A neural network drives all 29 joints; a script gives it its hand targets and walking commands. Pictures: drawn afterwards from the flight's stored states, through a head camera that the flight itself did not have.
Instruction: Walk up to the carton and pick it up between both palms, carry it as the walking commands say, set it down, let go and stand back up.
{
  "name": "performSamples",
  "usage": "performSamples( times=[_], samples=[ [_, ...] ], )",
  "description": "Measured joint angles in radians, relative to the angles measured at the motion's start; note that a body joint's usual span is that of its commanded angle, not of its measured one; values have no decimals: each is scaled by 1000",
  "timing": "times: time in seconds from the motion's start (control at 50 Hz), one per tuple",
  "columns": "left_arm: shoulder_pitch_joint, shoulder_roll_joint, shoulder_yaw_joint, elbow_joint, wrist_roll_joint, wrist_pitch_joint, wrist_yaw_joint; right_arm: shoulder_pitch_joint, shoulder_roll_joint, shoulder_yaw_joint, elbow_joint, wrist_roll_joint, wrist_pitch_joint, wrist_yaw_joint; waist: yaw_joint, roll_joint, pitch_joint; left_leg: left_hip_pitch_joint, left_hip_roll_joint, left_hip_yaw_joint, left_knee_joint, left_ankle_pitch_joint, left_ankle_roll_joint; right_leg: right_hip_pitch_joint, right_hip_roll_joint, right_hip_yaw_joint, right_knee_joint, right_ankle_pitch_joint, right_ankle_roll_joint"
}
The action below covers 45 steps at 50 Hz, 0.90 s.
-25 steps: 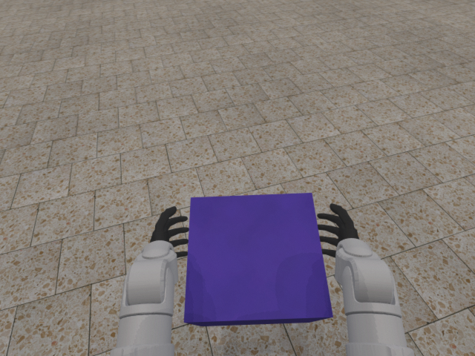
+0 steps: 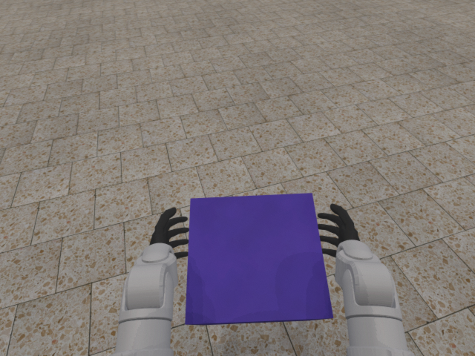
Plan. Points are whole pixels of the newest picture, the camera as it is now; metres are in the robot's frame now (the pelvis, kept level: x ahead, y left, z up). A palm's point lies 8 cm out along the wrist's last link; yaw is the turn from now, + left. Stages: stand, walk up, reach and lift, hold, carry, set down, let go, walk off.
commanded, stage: carry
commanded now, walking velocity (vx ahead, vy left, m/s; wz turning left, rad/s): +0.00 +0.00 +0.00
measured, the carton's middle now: (253, 263) +0.30 +0.00 -0.05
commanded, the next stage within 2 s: hold in 0.46 s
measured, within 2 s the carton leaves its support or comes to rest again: neither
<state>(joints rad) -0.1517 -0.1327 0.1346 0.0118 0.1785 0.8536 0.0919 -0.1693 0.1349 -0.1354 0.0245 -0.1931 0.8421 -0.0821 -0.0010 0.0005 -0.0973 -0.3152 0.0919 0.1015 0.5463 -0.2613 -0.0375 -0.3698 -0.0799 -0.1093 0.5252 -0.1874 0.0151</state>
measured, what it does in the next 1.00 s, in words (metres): stands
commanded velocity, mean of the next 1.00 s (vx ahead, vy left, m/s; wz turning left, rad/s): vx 0.00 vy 0.00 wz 0.00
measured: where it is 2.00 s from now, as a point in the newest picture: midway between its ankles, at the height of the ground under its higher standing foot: outside the picture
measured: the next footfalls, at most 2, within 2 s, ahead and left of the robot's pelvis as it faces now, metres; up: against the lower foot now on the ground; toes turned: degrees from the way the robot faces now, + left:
none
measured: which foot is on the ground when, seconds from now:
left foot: down 0.00-1.00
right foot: down 0.00-1.00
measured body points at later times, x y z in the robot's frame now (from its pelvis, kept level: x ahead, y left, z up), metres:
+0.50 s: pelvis +0.00 +0.00 +0.00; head -0.02 +0.00 +0.45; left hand +0.29 +0.16 +0.03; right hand +0.29 -0.16 +0.04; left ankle +0.01 +0.14 -0.73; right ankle +0.05 -0.13 -0.73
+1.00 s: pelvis +0.01 +0.00 +0.01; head -0.03 +0.00 +0.46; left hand +0.32 +0.15 +0.04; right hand +0.31 -0.17 +0.05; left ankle +0.01 +0.14 -0.73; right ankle +0.05 -0.13 -0.73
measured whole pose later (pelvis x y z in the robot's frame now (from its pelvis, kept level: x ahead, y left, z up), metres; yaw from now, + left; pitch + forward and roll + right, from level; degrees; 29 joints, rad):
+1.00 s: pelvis +0.01 +0.00 +0.01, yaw +0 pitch -8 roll +0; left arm -0.29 -0.16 0.26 0.30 0.34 0.72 -0.04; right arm -0.29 0.16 -0.27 0.27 -0.34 0.74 0.02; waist -0.03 0.01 0.04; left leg -0.01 0.01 -0.05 0.34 -0.20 -0.02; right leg -0.06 -0.03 -0.01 0.33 -0.13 0.02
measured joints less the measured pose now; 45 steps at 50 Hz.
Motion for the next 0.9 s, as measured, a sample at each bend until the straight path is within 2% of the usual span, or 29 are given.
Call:
performSamples(
  times=[0.46, 0.54, 0.6, 0.78, 0.86, 0.9],
  samples=[
    [6, 1, -2, -7, -4, -4, 1, 3, 0, 5, -4, 2, -4, -5, 0, 0, 4, -4, 2, -1, 2, 0, -3, -6, 0, 0, 6, -2, -2],
    [-39, -5, 42, 134, 65, -83, -53, -42, 7, -22, 124, -79, -72, 33, 23, 5, 100, 114, -32, -61, -59, 16, 2, 105, 29, 45, -54, 23, -9],
    [-50, -7, 61, 150, 69, -104, -58, -42, 6, -14, 134, -76, -91, 28, 27, 9, 122, 152, -35, -86, -76, 21, 4, 149, 45, 59, -89, 38, -7],
    [-154, -30, 128, 246, 148, -117, -97, -117, 23, -99, 203, -118, -100, 62, -2, -1, 107, 245, -60, -150, -129, 32, 4, 260, 58, 70, -149, 41, -4],
    [-161, -32, 137, 260, 162, -114, -106, -117, 23, -105, 210, -123, -93, 73, -5, -1, 103, 275, -63, -160, -157, 39, 6, 292, 62, 76, -179, 48, -3],
    [-152, -30, 136, 257, 168, -111, -116, -124, 25, -112, 228, -136, -95, 84, -20, 0, 110, 291, -69, -165, -176, 47, 7, 307, 59, 78, -194, 52, -1]
  ],
)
